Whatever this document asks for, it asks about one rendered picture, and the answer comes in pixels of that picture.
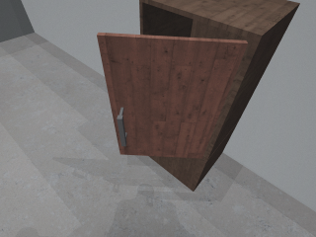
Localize handle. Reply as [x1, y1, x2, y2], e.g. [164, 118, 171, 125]
[117, 107, 127, 147]

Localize cupboard door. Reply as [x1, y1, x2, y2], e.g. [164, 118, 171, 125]
[97, 33, 248, 159]

